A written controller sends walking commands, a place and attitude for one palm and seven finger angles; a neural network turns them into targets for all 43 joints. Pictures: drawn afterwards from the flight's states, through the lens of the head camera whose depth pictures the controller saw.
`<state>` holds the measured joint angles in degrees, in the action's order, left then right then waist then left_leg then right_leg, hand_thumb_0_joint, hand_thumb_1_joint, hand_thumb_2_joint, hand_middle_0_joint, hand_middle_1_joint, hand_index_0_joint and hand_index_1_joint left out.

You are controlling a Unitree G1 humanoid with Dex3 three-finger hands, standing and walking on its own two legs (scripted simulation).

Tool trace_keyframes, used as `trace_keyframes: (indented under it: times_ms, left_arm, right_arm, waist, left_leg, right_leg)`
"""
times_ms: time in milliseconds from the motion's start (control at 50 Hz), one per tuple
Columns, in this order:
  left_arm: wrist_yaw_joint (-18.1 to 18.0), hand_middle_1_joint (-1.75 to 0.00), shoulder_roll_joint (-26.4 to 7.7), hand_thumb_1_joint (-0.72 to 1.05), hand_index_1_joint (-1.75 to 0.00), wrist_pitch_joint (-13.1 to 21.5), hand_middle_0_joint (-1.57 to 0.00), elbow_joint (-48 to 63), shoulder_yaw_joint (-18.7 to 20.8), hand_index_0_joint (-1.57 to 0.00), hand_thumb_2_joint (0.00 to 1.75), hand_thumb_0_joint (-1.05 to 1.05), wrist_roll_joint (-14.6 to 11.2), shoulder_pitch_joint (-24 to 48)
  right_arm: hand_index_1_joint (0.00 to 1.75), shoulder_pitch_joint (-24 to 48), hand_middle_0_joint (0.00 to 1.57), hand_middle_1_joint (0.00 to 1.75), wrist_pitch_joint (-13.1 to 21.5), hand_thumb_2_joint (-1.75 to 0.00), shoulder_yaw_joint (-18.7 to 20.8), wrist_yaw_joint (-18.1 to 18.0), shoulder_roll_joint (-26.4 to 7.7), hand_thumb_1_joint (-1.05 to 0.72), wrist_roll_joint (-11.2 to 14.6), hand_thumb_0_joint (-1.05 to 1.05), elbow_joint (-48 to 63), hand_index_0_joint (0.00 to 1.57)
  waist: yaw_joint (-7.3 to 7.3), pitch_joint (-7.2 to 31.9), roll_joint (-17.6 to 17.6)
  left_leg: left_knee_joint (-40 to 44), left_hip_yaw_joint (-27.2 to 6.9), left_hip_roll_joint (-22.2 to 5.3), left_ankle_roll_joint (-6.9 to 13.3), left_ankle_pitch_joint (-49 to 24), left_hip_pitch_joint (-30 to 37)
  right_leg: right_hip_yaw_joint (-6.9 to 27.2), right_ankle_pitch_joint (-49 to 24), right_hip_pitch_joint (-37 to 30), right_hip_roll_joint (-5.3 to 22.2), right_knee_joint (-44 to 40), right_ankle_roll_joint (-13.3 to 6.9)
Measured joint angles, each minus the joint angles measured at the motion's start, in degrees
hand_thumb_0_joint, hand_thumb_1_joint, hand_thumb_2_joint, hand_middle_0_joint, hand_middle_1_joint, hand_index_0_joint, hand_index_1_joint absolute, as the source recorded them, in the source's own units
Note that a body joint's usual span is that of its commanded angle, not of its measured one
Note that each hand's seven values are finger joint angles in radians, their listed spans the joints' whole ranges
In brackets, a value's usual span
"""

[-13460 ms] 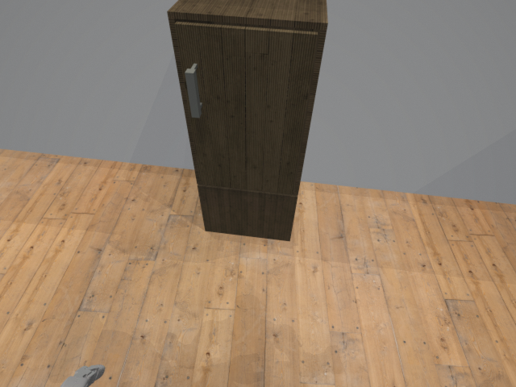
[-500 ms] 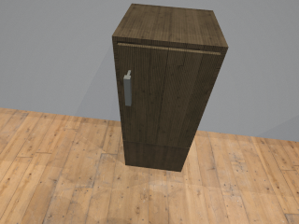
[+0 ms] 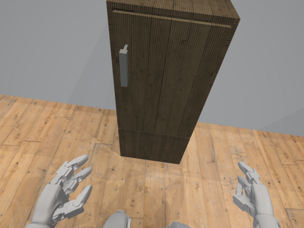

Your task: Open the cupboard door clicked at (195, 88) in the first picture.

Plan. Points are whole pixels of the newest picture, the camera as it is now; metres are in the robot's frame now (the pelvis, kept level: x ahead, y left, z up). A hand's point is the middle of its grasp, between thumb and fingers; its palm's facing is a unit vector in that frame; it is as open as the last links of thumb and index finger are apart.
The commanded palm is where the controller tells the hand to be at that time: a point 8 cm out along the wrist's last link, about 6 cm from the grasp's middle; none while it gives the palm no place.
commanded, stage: raise the hand with hooked fingers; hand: left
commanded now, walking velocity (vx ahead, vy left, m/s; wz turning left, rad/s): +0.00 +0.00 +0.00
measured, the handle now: (125, 66) +0.63 +0.14 +0.08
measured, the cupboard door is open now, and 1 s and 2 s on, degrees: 0 0 0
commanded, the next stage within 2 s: move the hooked fingers beside the handle in 1.68 s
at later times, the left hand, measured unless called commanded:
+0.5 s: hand (52, 159) +0.25 +0.25 +0.07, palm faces +0.03 -1.00 -0.08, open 11.6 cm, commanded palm +0.23 +0.29 +0.06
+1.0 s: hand (46, 145) +0.29 +0.28 +0.07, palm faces -0.04 -1.00 -0.04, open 13.9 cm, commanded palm +0.27 +0.33 +0.09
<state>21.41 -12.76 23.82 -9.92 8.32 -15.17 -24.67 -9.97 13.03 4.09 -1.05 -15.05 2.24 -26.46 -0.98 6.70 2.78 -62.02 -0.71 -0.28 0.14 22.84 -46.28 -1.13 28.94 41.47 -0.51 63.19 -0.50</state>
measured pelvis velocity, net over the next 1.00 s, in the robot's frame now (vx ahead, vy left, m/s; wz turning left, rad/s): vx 0.03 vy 0.01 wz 0.01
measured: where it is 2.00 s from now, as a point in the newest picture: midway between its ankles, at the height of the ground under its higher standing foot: outside the picture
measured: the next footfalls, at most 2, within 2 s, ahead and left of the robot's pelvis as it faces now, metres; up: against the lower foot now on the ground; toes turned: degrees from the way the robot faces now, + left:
none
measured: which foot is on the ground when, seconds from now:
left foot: down 0.00-1.00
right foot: down 0.00-1.00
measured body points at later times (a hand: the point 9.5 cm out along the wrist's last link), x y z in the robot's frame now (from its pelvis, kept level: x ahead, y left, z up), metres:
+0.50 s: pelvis +0.04 +0.01 +0.00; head +0.10 +0.02 +0.45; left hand +0.24 +0.30 +0.08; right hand +0.20 -0.22 -0.09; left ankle +0.08 +0.12 -0.66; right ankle +0.03 -0.12 -0.66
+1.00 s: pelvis +0.03 +0.01 +0.02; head +0.08 +0.03 +0.46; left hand +0.28 +0.33 +0.08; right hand +0.21 -0.22 -0.04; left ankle +0.08 +0.12 -0.66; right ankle +0.03 -0.12 -0.66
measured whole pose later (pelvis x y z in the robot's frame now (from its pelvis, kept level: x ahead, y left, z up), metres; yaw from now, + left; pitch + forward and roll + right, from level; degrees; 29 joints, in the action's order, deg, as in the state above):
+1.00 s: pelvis +0.03 +0.01 +0.02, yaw +1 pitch +11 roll -4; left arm 29.2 -24.3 11.8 -14.4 21.1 -21.1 -7.3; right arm -15.2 10.7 -2.7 -3.7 -15.3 2.9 -28.0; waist -0.4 6.7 -2.2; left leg -59.5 -3.2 -0.9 1.1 24.0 -46.5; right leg -3.3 27.6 38.8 -1.5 55.4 0.3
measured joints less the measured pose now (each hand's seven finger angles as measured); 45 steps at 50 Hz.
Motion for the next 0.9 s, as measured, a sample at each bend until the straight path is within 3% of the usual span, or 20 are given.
trace_keyframes:
  times_ms: [60,100,160,200,240,300,340,380,420,480,560,680,820,900]
  left_arm:
    - [-1.93,-0.53,-0.83,0.55,-0.53,-0.85,-0.23,4.88,1.97,-0.23,0.74,0.02,-1.33,-6.89]
    - [-3.62,-0.56,-1.73,0.50,-0.56,1.44,-0.23,9.66,3.14,-0.23,0.72,0.02,-1.70,-9.59]
    - [-3.83,-0.60,-2.30,0.43,-0.61,6.57,-0.23,14.66,3.93,-0.23,0.69,0.02,-2.66,-8.23]
    - [-2.13,-0.63,-2.46,0.38,-0.64,7.77,-0.24,16.02,3.70,-0.23,0.67,0.02,-3.00,-4.45]
    - [0.60,-0.66,-3.12,0.33,-0.67,5.72,-0.24,15.41,3.36,-0.23,0.65,0.02,-2.70,0.09]
    - [4.59,-0.71,-5.06,0.26,-0.71,-2.66,-0.24,12.20,3.60,-0.24,0.62,0.01,-2.27,5.28]
    - [5.65,-0.74,-6.14,0.21,-0.74,-8.75,-0.25,11.23,4.68,-0.25,0.60,0.01,-2.99,5.79]
    - [4.88,-0.77,-6.54,0.17,-0.77,-12.14,-0.25,11.85,6.52,-0.25,0.58,0.01,-4.40,4.20]
    - [2.85,-0.80,-6.11,0.12,-0.80,-12.05,-0.26,13.56,8.68,-0.26,0.56,0.01,-6.02,1.65]
    - [0.39,-0.84,-5.15,0.06,-0.85,-7.79,-0.26,15.00,11.22,-0.26,0.53,0.01,-7.02,-0.53]
    - [1.61,-0.90,-5.11,-0.04,-0.91,-3.40,-0.27,11.17,11.89,-0.26,0.49,0.01,-6.42,1.78]
    - [6.48,-0.99,-7.08,-0.18,-1.00,-6.44,-0.28,7.24,9.05,-0.27,0.43,0.00,-5.34,5.65]
    - [3.60,-1.10,-9.61,-0.34,-1.10,-5.60,-0.29,8.68,12.32,-0.29,0.36,0.00,-6.97,8.98]
    - [4.75,-1.14,-10.78,-0.42,-1.15,-8.95,-0.30,1.63,13.74,-0.29,0.33,0.00,-7.01,13.76]
  right_arm:
    - [0.30,-0.69,0.20,0.30,-0.28,-0.90,0.09,-0.77,-0.06,-0.90,-0.37,0.01,2.38,0.19]
    - [0.30,-1.09,0.20,0.30,-0.01,-0.90,-0.33,-1.30,0.00,-0.90,-0.88,0.01,2.01,0.19]
    - [0.30,-0.14,0.20,0.30,0.76,-0.90,-1.87,-1.65,0.05,-0.90,-1.28,0.01,-0.83,0.19]
    - [0.30,1.04,0.20,0.30,0.99,-0.90,-3.29,-1.69,0.48,-0.90,-1.20,0.01,-2.85,0.20]
    - [0.30,1.87,0.20,0.30,0.56,-0.90,-4.64,-1.81,1.67,-0.90,-0.83,0.01,-4.32,0.20]
    - [0.30,1.60,0.20,0.30,-0.96,-0.90,-5.91,-1.89,3.96,-0.90,-0.11,0.01,-5.01,0.20]
    - [0.30,0.33,0.20,0.30,-2.21,-0.90,-6.14,-1.87,5.21,-0.90,0.14,0.02,-4.69,0.20]
    - [0.30,-1.63,0.20,0.30,-2.79,-0.90,-5.84,-1.94,5.93,-0.90,0.13,0.02,-4.42,0.20]
    - [0.30,-3.70,0.20,0.30,-2.69,-0.90,-5.10,-1.95,6.01,-0.90,0.00,0.02,-4.54,0.20]
    - [0.30,-5.87,0.20,0.30,-2.16,-0.90,-3.91,-1.82,4.72,-0.90,-0.33,0.02,-5.14,0.20]
    - [0.30,-6.04,0.20,0.30,-1.79,-0.90,-3.09,-1.60,1.39,-0.90,-0.35,0.02,-5.74,0.20]
    - [0.30,-4.23,0.20,0.30,-1.11,-0.90,-3.11,-2.33,-0.96,-0.90,0.14,0.02,-4.49,0.20]
    - [0.30,-4.08,0.20,0.30,-1.23,-0.90,-4.40,-2.38,0.30,-0.90,0.40,0.02,-2.23,0.20]
    - [0.30,-4.54,0.20,0.30,-2.21,-0.90,-5.76,-2.29,0.11,-0.90,0.79,0.01,-1.42,0.20]
  waist:
    - [1.88,0.20,0.10]
    - [3.35,0.64,-0.38]
    - [4.67,0.62,-2.38]
    - [4.84,0.29,-3.91]
    - [4.54,0.10,-4.86]
    - [3.20,-0.39,-5.61]
    - [2.00,-0.69,-5.71]
    - [1.20,-0.48,-5.53]
    - [0.86,0.17,-5.22]
    - [1.00,1.27,-4.89]
    - [1.10,1.96,-4.92]
    - [0.59,0.69,-3.99]
    - [0.06,0.83,-3.41]
    - [0.36,1.09,-4.39]
  left_leg:
    - [-3.47,-1.60,-0.42,-0.28,2.05,-2.97]
    - [-5.62,-2.99,-0.60,-0.50,3.22,-5.13]
    - [-8.71,-5.05,-0.57,-0.63,4.57,-8.22]
    - [-10.33,-5.80,-0.52,-0.60,5.15,-10.06]
    - [-10.99,-5.73,-0.63,-0.57,5.39,-11.42]
    - [-9.98,-4.67,-0.95,-0.30,5.22,-11.57]
    - [-8.07,-3.55,-1.13,0.02,4.87,-10.22]
    - [-5.79,-2.43,-1.33,0.34,4.51,-8.37]
    - [-3.70,-1.61,-1.37,0.52,4.21,-6.61]
    - [-2.18,-1.23,-1.07,0.72,4.05,-5.48]
    - [-3.62,-1.90,-0.37,0.99,4.44,-7.23]
    - [-4.04,-2.08,-0.47,1.18,4.37,-6.89]
    - [-0.61,-2.47,-0.85,0.80,3.11,-2.41]
    - [1.03,-2.68,-0.61,0.84,2.15,-1.20]
  right_leg:
    - [-1.54,1.52,1.84,-0.60,1.94,-0.35]
    - [-2.87,2.45,3.04,-0.98,2.86,-0.62]
    - [-4.84,3.51,4.69,-1.29,4.20,-0.74]
    - [-5.55,3.99,6.00,-1.39,5.15,-0.68]
    - [-5.45,4.12,7.36,-1.49,5.68,-0.48]
    - [-4.38,3.67,8.06,-1.62,4.96,-0.21]
    - [-3.28,3.09,7.27,-1.62,3.39,0.02]
    - [-2.17,2.43,5.95,-1.66,1.38,0.22]
    - [-1.36,1.90,4.52,-1.59,-0.58,0.45]
    - [-1.03,1.68,3.40,-1.26,-2.11,0.75]
    - [-1.77,2.45,4.59,-0.67,-0.88,1.01]
    - [-1.92,2.21,4.11,-0.80,-0.79,1.08]
    - [-2.22,0.46,-0.63,-1.26,-4.92,0.72]
    - [-2.45,-0.39,-1.93,-1.06,-6.57,0.78]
